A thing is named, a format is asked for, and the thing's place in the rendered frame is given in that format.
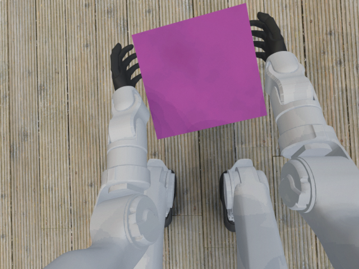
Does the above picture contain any robot left foot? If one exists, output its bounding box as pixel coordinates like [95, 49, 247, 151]
[164, 169, 177, 228]

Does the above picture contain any right robot forearm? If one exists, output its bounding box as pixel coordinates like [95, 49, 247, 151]
[265, 51, 359, 171]

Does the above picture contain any right robot hand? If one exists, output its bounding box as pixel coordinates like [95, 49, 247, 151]
[250, 12, 287, 62]

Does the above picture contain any robot right upper arm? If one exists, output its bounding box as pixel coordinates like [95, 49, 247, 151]
[279, 156, 359, 269]

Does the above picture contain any robot left upper arm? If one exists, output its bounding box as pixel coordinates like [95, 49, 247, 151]
[43, 193, 161, 269]

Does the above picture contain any left robot forearm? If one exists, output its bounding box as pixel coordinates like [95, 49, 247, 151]
[93, 86, 151, 211]

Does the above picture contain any carton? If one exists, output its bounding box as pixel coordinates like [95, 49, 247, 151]
[132, 3, 267, 139]

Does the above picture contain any left robot hand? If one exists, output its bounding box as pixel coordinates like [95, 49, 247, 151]
[110, 43, 142, 91]

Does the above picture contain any robot left thigh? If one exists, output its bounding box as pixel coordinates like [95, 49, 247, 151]
[134, 166, 175, 269]

